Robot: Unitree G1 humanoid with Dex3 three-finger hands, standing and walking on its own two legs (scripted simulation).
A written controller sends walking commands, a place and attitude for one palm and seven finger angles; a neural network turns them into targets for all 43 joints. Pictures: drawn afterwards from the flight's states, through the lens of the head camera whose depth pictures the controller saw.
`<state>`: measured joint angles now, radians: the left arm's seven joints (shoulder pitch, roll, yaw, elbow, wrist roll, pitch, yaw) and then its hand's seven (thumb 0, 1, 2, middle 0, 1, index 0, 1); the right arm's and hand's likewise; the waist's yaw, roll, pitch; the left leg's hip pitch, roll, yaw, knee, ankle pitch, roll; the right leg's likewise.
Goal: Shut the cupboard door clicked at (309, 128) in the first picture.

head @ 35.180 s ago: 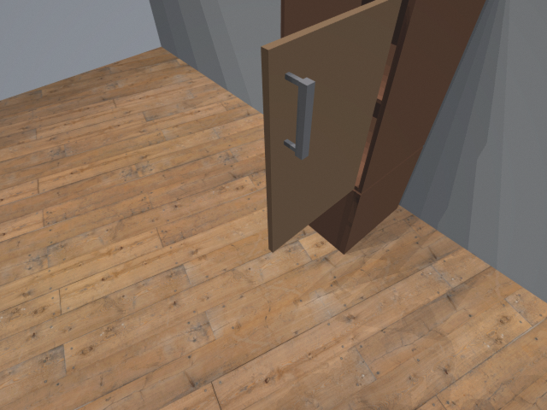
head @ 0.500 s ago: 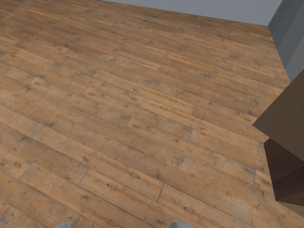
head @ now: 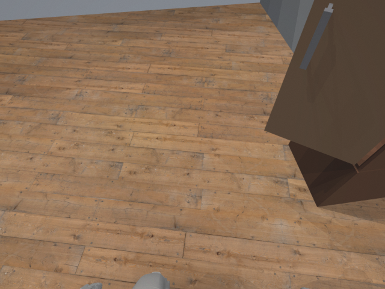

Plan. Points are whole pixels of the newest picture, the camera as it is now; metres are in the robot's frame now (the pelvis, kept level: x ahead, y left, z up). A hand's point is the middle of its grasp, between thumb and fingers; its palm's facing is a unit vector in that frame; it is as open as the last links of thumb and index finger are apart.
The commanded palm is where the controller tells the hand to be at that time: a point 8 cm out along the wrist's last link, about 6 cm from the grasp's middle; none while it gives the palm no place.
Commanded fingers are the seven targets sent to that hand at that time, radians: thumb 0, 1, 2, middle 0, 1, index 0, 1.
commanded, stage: turn to face it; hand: left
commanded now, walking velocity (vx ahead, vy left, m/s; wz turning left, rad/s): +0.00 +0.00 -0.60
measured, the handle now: (316, 38) +0.73 -0.30 +0.11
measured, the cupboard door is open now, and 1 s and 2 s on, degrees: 54 54 54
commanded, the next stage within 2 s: take the last steps up to it in 0.70 s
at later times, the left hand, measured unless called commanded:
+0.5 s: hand (133, 261) +0.19 +0.16 -0.15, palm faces -0.28 -0.91 -0.29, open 7.4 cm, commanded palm none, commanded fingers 0.00 0.90 0.90 -0.20 -0.30 -0.20 -0.30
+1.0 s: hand (142, 256) +0.21 +0.14 -0.17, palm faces -0.42 -0.89 -0.17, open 7.4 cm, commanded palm none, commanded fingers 0.00 0.90 0.90 -0.20 -0.30 -0.20 -0.30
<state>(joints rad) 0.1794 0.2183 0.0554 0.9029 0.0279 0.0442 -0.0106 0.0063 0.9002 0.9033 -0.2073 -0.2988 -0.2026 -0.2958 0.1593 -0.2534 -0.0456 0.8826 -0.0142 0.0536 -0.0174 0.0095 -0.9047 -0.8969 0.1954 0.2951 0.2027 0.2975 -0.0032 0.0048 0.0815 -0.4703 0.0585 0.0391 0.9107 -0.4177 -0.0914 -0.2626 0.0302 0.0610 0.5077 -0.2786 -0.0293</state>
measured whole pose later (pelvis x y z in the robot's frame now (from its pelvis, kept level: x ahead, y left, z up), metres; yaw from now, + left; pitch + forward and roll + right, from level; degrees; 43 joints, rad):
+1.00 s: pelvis +0.06 -0.01 +0.01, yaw -26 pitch +1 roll -2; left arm 0.20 0.23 0.08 0.99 0.03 0.07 -0.04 0.01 0.91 0.90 -0.20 -0.30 -0.20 -0.30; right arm 0.28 -0.17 -0.01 0.96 -0.05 -0.01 -0.03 0.01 -0.90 -0.90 0.20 0.30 0.21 0.30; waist -0.02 -0.01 0.03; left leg -0.22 0.09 0.12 0.45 -0.25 0.01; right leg -0.41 -0.01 -0.03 0.96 -0.44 0.02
